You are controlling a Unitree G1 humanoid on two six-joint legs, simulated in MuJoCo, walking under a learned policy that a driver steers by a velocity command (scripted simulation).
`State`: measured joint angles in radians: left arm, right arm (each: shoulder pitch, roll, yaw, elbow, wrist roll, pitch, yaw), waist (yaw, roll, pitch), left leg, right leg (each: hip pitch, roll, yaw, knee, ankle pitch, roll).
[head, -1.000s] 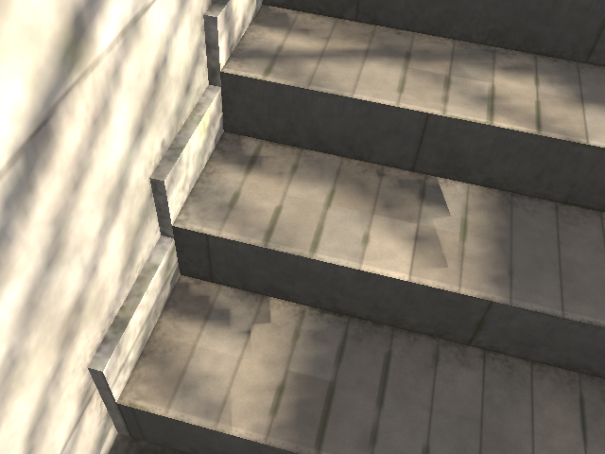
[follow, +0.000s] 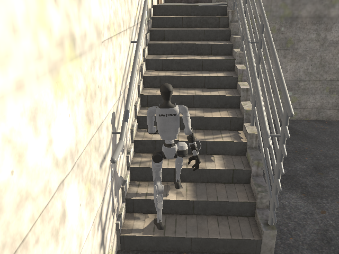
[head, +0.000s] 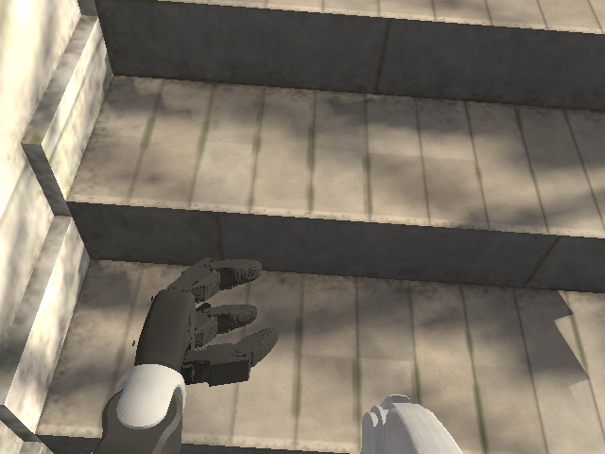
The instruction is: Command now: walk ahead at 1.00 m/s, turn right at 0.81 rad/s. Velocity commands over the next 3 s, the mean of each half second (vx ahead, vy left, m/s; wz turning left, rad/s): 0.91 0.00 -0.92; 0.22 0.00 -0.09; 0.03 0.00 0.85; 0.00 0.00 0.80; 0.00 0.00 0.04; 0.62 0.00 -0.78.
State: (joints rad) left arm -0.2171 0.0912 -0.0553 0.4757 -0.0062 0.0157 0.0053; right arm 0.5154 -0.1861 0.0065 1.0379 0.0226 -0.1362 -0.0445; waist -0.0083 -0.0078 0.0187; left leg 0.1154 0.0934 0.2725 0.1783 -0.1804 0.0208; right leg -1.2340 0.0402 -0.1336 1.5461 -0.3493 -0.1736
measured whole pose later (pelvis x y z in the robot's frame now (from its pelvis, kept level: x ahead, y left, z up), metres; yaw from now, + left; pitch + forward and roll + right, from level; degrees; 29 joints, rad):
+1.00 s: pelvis +0.71 -0.23 +0.44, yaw -26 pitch +7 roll -2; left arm 0.13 0.25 0.02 0.86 0.03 -0.06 -0.04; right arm 0.32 -0.22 -0.06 0.83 -0.04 -0.09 0.07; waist 0.00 0.00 -0.11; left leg -0.74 0.01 -0.12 1.80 -0.30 0.00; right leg -0.66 -0.04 -0.17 0.83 -0.30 -0.06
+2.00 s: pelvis +0.78 -0.31 +0.49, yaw +23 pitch +7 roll +1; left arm 0.26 0.16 -0.01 0.71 0.03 -0.02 -0.02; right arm 0.12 -0.27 -0.05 0.64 0.00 -0.05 -0.02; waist 0.07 0.02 -0.12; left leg -0.76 -0.13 -0.14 1.50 -0.35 -0.11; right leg -0.32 -0.04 -0.10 0.51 -0.31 -0.05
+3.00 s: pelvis +0.92 -0.40 +0.47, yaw -3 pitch +4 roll -1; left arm 0.57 0.15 0.04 0.89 0.03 -0.08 0.02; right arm 0.02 -0.14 0.03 0.57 -0.08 -0.08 0.04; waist 0.10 0.10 -0.11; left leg -1.11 0.09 0.05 2.14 -0.44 0.02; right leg -0.18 0.12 0.03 0.57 -0.46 -0.09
